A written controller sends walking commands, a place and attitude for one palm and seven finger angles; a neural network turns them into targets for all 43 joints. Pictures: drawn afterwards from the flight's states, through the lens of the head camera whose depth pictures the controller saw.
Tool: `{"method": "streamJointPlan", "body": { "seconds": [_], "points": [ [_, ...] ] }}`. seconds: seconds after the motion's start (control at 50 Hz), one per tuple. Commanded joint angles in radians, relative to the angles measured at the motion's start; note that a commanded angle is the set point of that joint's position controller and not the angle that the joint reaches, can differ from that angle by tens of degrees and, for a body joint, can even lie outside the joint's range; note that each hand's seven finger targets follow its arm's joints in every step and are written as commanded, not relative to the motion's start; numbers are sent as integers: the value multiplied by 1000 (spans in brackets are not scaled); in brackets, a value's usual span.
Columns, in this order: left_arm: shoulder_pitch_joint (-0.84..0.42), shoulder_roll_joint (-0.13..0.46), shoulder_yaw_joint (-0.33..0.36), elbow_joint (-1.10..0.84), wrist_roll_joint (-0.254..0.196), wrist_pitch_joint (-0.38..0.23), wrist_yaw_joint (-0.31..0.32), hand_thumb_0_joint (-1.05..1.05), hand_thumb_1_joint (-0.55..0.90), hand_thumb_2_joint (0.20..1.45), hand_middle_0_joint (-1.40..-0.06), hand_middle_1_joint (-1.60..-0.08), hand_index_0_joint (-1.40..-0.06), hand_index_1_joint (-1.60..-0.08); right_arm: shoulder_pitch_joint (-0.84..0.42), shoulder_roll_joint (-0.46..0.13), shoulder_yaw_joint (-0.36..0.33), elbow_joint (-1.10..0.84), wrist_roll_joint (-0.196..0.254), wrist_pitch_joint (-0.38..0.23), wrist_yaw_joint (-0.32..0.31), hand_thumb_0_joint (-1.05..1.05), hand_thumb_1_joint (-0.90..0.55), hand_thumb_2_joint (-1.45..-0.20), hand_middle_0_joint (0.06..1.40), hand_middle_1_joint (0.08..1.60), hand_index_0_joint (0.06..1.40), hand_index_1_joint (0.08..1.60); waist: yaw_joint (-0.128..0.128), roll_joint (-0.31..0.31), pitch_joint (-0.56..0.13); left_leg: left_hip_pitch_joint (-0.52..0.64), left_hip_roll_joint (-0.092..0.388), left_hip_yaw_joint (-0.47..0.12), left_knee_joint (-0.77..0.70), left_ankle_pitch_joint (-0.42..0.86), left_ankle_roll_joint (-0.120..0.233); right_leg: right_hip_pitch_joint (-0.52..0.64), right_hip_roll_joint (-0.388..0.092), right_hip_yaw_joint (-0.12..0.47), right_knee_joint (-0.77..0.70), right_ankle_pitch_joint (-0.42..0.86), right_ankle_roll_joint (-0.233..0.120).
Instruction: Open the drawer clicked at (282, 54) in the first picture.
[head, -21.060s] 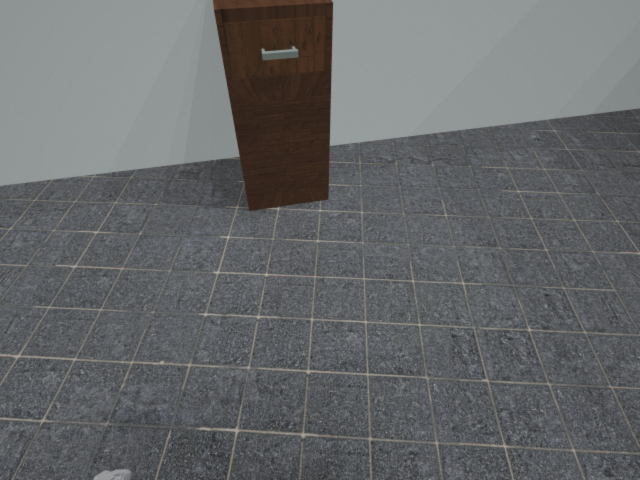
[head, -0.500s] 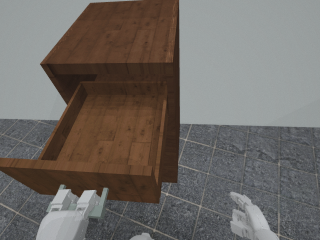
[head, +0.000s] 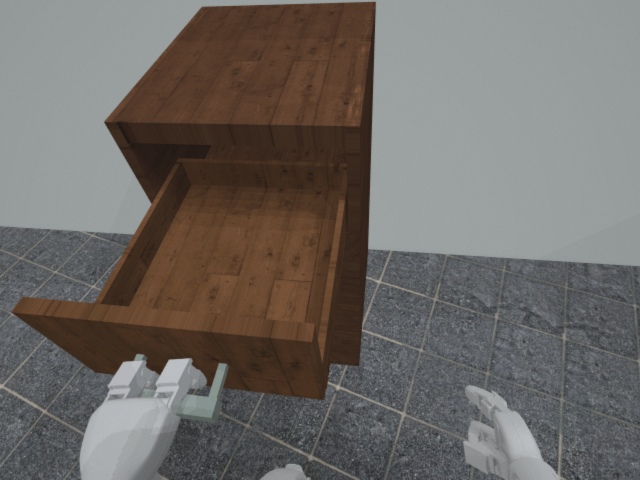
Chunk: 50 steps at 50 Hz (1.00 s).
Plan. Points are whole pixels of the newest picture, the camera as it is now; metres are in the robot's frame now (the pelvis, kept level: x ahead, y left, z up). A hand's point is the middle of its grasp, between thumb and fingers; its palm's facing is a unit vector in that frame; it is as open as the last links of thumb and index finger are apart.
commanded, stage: lift the hand off the handle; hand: left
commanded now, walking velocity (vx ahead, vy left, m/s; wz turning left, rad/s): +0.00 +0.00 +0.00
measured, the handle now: (172, 385) +0.22 +0.20 +0.03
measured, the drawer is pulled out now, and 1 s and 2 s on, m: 0.30 0.30 0.30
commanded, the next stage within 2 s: draw the hand back to the body in 1.66 s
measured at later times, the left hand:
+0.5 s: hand (164, 432) +0.18 +0.20 +0.01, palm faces +0.02 -0.14 -0.99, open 13.7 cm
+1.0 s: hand (135, 412) +0.18 +0.21 +0.07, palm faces +0.04 -0.19 -0.98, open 13.6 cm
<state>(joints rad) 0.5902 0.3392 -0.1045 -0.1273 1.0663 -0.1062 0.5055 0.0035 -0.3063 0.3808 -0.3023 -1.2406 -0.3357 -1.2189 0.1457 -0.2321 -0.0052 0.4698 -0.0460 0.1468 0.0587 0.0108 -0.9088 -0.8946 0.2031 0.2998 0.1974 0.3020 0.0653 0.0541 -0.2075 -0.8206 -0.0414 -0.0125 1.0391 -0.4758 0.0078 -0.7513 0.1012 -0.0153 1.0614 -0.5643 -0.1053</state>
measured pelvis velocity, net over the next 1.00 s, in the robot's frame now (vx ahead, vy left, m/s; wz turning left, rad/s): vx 0.00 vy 0.03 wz -0.02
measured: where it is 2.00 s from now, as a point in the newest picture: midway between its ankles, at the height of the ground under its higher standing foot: outside the picture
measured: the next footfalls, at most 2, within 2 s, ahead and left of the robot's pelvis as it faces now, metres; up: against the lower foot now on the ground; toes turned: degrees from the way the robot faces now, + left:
none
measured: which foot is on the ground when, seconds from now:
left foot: down 0.00-1.00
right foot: down 0.00-1.00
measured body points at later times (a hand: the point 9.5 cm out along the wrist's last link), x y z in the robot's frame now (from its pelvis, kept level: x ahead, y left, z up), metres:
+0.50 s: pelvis -0.01 +0.01 +0.01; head +0.01 -0.02 +0.46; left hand +0.17 +0.21 +0.06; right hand +0.19 -0.20 -0.09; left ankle +0.02 +0.12 -0.67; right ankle -0.03 -0.06 -0.67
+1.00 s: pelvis +0.00 +0.03 +0.03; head +0.00 -0.01 +0.48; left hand +0.17 +0.22 +0.13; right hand +0.21 -0.18 -0.05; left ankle +0.02 +0.12 -0.67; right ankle -0.03 -0.06 -0.67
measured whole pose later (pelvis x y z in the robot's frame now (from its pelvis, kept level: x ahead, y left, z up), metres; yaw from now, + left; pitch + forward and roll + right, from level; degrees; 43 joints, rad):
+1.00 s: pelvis +0.00 +0.03 +0.03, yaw -1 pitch +8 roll +0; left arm 0.56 0.36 -0.19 -0.30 1.00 0.03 0.34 0.00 -0.49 0.30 -0.32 -1.20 -0.37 -1.22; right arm 0.15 -0.23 0.00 0.46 -0.02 0.15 0.07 0.01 -0.91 -0.89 0.20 0.30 0.20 0.30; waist 0.08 0.09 -0.16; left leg -0.60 -0.04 0.00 0.88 -0.42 0.05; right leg -0.52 0.09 0.02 0.87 -0.48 -0.06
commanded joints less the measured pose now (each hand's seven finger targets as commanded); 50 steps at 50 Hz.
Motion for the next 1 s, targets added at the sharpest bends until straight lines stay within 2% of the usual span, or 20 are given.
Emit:
{"method": "streamJointPlan", "body": {
  "seconds": [0.0,0.02,0.04,0.14,0.16,0.22,0.26,0.36,0.38,0.44,0.46,0.54,0.56,0.58,0.72,0.84,0.86,0.94,0.96,0.98],
  "points": [
    [54,106,81,-145,-12,19,28,0,-500,300,-300,-1200,-300,-1200,-104,-84,-37,-165,1,-39,-6,0,-900,-900,200,300,200,300,-12,-71,-108,170,-23,-3,-60,212,48,63,-65,132,-230,439,61],
    [60,123,103,-128,-18,24,27,0,-500,300,-300,-1200,-300,-1200,-108,-83,-33,-167,5,-40,-8,0,-900,-900,200,300,200,300,-14,-93,-101,159,-23,-6,-64,209,49,73,-64,136,-235,444,61],
    [31,99,77,-96,-10,27,24,0,-500,300,-300,-1200,-300,-1200,-108,-85,-32,-156,-1,-40,-7,0,-900,-900,200,300,200,300,-21,-111,-98,144,-21,-5,-51,196,46,48,-69,147,-230,435,68],
    [-5,122,94,-100,2,30,35,0,-500,300,-300,-1200,-300,-1200,-114,-86,-34,-157,1,-39,-11,0,-900,-900,200,300,200,300,-11,-92,-119,138,-22,-1,-53,182,44,55,-68,152,-228,395,65],
    [-30,102,68,-97,5,34,36,0,-500,300,-300,-1200,-300,-1200,-108,-87,-38,-156,5,-38,-13,0,-900,-900,200,300,200,300,-23,-72,-90,147,-21,-5,-61,180,48,41,-62,133,-232,377,59],
    [-68,119,84,-80,2,55,40,0,-500,300,-300,-1200,-300,-1200,-110,-89,-36,-155,8,-35,-20,0,-900,-900,200,300,200,300,-26,-93,-92,150,-18,-7,-68,164,49,39,-57,132,-246,330,59],
    [-120,98,50,-81,7,63,40,0,-500,300,-300,-1200,-300,-1200,-109,-87,-40,-149,11,-33,-24,0,-900,-900,200,300,200,300,-31,-70,-82,163,-17,-7,-76,157,50,27,-56,126,-252,302,58],
    [-206,91,18,-93,4,92,33,0,-500,300,-300,-1200,-300,-1200,-116,-86,-39,-146,18,-27,-33,0,-900,-900,200,300,200,300,-36,-86,-92,199,-13,-7,-106,136,55,37,-57,109,-285,229,59],
    [-207,122,43,-118,7,95,32,0,-500,300,-300,-1200,-300,-1200,-117,-85,-37,-147,16,-27,-35,0,-900,-900,200,300,200,300,-17,-64,-127,224,-14,-2,-112,153,52,53,-57,115,-288,235,57],
    [-195,142,54,-149,-8,103,17,0,-500,300,-300,-1200,-300,-1200,-128,-80,-27,-150,19,-27,-41,0,-900,-900,200,300,200,300,-13,-72,-125,250,-16,0,-136,175,54,98,-59,119,-309,269,58],
    [-170,123,36,-145,-17,103,8,0,-500,300,-300,-1200,-300,-1200,-128,-79,-27,-154,24,-30,-43,0,-900,-900,200,300,200,300,-19,-76,-82,249,-17,-4,-145,175,56,104,-59,121,-324,282,58],
    [-189,152,63,-203,-24,92,-10,0,-500,300,-300,-1200,-300,-1200,-134,-80,-22,-152,17,-32,-37,0,-900,-900,200,300,200,300,-12,-35,-83,306,-10,-7,-168,199,52,99,-54,121,-339,266,50],
    [-191,108,16,-208,-30,92,-18,0,-500,300,-300,-1200,-300,-1200,-130,-79,-26,-155,20,-35,-35,0,-900,-900,200,300,200,300,-28,-24,-48,312,-8,-10,-180,191,55,89,-53,97,-344,249,50],
    [-202,125,37,-230,-32,89,-22,0,-500,300,-300,-1200,-300,-1200,-125,-80,-29,-154,18,-37,-32,0,-900,-900,200,300,200,300,-17,-18,-75,332,-3,-9,-183,197,51,89,-51,101,-346,235,48],
    [-95,127,35,-304,-50,94,-58,0,-500,300,-300,-1200,-300,-1200,-135,-84,-31,-176,25,-39,-12,0,-900,-900,200,300,200,300,-5,-31,-68,371,1,-12,-216,264,51,142,-49,89,-351,327,44],
    [-86,142,39,-364,-52,110,-92,0,-500,300,-300,-1200,-300,-1200,-138,-84,-27,-185,27,-37,2,0,-900,-900,200,300,200,300,4,-41,-55,419,14,-12,-233,282,47,135,-48,93,-365,314,42],
    [-102,103,-8,-379,-57,112,-101,0,-500,300,-300,-1200,-300,-1200,-140,-82,-29,-182,31,-37,1,0,-900,-900,200,300,200,300,-9,-25,-29,419,14,-15,-246,280,51,140,-49,72,-366,319,44],
    [-119,147,27,-446,-59,119,-124,0,-500,300,-300,-1200,-300,-1200,-140,-82,-23,-196,28,-42,7,0,-900,-900,200,300,200,300,10,-23,-62,466,25,-14,-253,301,46,137,-50,89,-381,293,40],
    [-127,117,-7,-447,-67,120,-133,0,-500,300,-300,-1200,-300,-1200,-139,-79,-24,-190,35,-41,3,0,-900,-900,200,300,200,300,-6,-21,-34,460,25,-19,-263,293,51,148,-50,67,-384,298,42],
    [-151,145,21,-454,-64,122,-138,0,-500,300,-300,-1200,-300,-1200,-137,-81,-23,-190,31,-42,7,0,-900,-900,200,300,200,300,1,-38,-35,469,28,-19,-262,294,46,133,-50,81,-392,280,42]
  ]
}}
